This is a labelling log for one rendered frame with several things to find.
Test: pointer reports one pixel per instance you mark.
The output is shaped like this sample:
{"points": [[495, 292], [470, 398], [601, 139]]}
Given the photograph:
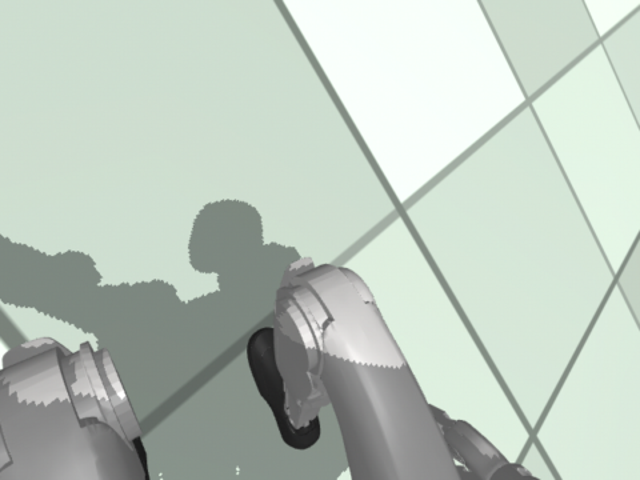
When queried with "right robot foot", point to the right robot foot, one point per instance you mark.
{"points": [[261, 358]]}

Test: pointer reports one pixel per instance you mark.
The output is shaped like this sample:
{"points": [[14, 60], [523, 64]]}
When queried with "left robot foot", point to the left robot foot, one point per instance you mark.
{"points": [[142, 455]]}

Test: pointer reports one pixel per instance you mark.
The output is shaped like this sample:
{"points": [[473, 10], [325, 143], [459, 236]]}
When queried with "right robot arm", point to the right robot arm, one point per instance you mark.
{"points": [[512, 471]]}

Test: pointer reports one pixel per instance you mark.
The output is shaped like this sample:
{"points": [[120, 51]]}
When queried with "right robot hand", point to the right robot hand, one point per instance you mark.
{"points": [[469, 447]]}

